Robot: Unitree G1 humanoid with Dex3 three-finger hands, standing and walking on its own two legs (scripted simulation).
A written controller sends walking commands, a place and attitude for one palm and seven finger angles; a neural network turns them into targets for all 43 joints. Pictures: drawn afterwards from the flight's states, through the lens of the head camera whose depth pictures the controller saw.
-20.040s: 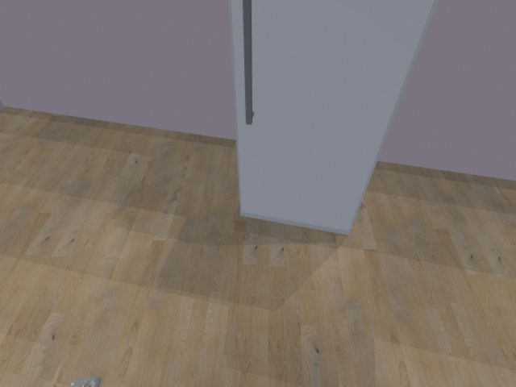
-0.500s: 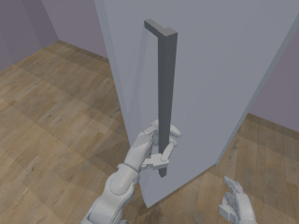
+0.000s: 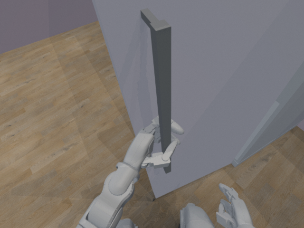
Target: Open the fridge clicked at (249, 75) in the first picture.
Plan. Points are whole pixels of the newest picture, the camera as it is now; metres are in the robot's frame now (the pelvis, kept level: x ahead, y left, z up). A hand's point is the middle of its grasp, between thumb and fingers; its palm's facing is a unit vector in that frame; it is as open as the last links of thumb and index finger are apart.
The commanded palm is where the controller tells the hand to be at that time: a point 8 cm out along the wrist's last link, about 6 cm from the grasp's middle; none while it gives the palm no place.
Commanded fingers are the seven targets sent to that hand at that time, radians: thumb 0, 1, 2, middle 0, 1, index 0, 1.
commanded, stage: stop walking and hold the door back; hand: left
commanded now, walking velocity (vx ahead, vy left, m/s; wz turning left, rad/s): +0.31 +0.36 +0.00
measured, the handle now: (161, 125) +0.31 -0.02 +0.12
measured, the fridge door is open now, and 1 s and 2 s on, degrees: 83 84 75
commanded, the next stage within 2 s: loosen the grip on the handle in 1.66 s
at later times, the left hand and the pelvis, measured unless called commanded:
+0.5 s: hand (177, 159) +0.25 -0.05 +0.09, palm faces -0.12 -0.96 -0.25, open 5.9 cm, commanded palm +0.28 +0.02 +0.09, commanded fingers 0.00 0.90 0.90 -0.45 -1.40 -0.45 -1.40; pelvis -0.17 -0.11 -0.02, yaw +2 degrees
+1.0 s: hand (180, 152) +0.26 -0.05 +0.11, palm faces -0.06 -0.99 -0.11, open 5.4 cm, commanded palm +0.28 +0.02 +0.09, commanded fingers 0.00 0.90 0.90 -0.45 -1.40 -0.45 -1.40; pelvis -0.17 -0.13 +0.01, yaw +5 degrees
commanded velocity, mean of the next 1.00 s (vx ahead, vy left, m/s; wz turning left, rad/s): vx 0.24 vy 0.19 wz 0.00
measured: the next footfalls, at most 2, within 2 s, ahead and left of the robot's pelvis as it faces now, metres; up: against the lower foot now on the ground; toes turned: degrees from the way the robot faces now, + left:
right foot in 0.04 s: +0.12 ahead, -0.15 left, +0.00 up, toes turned -1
left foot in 0.46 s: -0.12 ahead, +0.04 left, +0.00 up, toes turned +6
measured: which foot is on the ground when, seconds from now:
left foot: down 0.00-0.04, up 0.06-0.44, down 0.46-0.58, up 0.60-1.00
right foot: up 0.00-0.02, down 0.04-0.42, up 0.44-0.58, down 0.60-1.00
